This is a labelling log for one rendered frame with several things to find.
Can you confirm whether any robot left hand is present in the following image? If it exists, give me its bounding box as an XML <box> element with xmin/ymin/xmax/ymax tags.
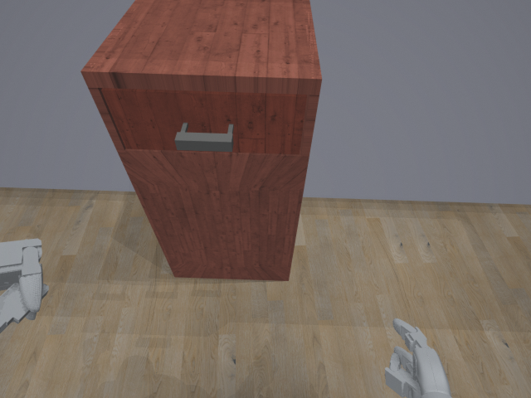
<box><xmin>0</xmin><ymin>238</ymin><xmax>49</xmax><ymax>333</ymax></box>

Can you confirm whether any cabinet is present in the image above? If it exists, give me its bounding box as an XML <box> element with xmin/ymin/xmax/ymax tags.
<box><xmin>81</xmin><ymin>0</ymin><xmax>322</xmax><ymax>281</ymax></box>

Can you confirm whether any handle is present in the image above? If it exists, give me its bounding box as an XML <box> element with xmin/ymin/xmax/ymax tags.
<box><xmin>174</xmin><ymin>123</ymin><xmax>234</xmax><ymax>152</ymax></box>

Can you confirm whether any drawer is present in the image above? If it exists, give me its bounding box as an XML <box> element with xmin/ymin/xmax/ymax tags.
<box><xmin>101</xmin><ymin>88</ymin><xmax>307</xmax><ymax>154</ymax></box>

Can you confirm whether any robot right hand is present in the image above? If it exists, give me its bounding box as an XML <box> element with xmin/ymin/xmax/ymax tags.
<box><xmin>385</xmin><ymin>318</ymin><xmax>451</xmax><ymax>398</ymax></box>

